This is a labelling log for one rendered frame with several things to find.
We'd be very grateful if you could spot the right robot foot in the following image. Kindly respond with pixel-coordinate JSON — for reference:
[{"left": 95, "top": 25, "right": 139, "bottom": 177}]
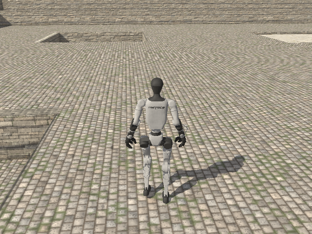
[{"left": 162, "top": 191, "right": 169, "bottom": 204}]

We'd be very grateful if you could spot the robot left hand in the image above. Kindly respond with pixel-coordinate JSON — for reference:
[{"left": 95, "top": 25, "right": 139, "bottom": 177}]
[{"left": 125, "top": 137, "right": 137, "bottom": 149}]

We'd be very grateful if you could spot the robot right upper arm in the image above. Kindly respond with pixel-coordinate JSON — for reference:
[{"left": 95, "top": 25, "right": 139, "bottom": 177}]
[{"left": 167, "top": 99, "right": 180, "bottom": 126}]

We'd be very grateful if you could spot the robot left forearm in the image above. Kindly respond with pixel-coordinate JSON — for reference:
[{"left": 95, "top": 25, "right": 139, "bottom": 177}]
[{"left": 127, "top": 118, "right": 137, "bottom": 139}]

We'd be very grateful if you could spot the robot left upper arm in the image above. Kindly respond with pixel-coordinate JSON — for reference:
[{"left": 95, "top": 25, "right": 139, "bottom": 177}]
[{"left": 133, "top": 98, "right": 146, "bottom": 126}]

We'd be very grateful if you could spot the robot right hand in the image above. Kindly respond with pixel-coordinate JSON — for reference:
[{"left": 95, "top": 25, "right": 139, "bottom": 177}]
[{"left": 175, "top": 136, "right": 186, "bottom": 147}]

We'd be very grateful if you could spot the left robot shin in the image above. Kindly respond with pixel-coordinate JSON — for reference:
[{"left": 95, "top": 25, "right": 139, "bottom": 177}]
[{"left": 143, "top": 156, "right": 151, "bottom": 189}]

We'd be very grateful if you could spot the robot right forearm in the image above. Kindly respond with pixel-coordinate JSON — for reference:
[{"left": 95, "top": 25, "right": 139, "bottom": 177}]
[{"left": 175, "top": 119, "right": 185, "bottom": 138}]

